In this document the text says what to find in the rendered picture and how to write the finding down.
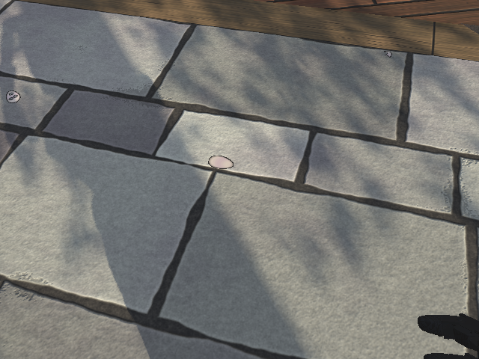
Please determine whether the robot right hand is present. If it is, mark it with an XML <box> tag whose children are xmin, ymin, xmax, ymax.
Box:
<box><xmin>418</xmin><ymin>313</ymin><xmax>479</xmax><ymax>359</ymax></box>

